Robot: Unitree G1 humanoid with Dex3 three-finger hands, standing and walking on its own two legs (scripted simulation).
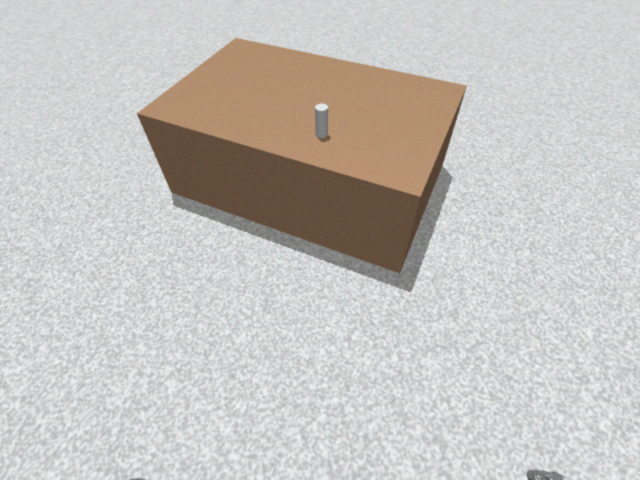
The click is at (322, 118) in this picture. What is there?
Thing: slim round
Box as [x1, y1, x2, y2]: [315, 104, 327, 137]
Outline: 317,104 315,106 316,135 319,137 324,137 327,135 327,106 325,104
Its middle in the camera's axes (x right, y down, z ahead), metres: +0.01 -0.41 +1.33
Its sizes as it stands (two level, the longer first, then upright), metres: 0.044 0.044 0.108
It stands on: a support 0.42 m high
